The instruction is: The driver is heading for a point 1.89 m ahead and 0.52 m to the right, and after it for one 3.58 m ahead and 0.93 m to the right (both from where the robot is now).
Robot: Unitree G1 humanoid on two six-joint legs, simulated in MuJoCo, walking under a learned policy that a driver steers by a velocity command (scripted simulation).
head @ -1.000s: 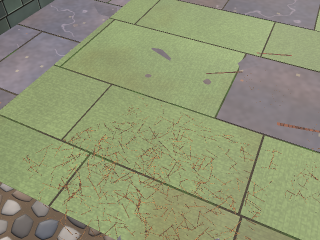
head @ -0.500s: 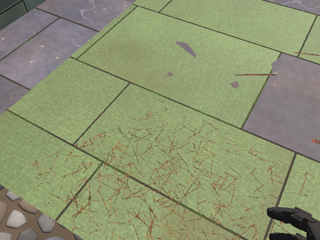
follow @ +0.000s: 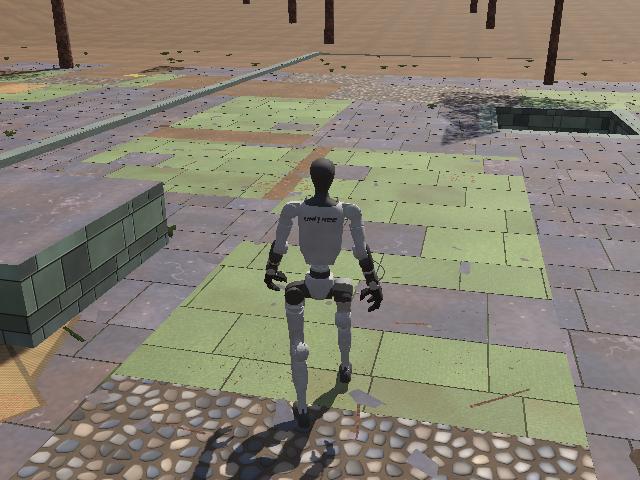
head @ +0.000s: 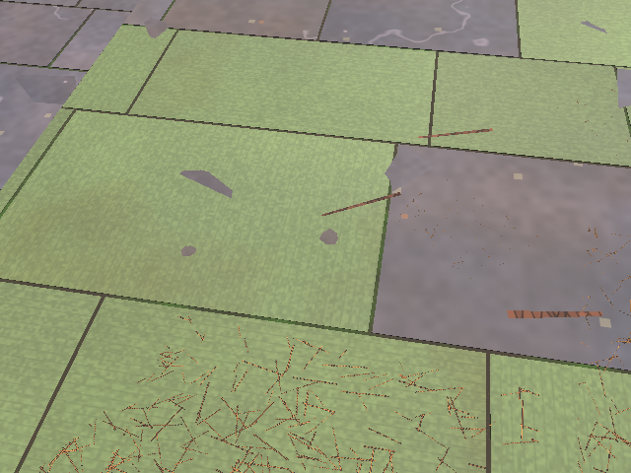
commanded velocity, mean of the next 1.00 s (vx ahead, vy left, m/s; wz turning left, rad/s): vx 0.10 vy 0.00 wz -0.47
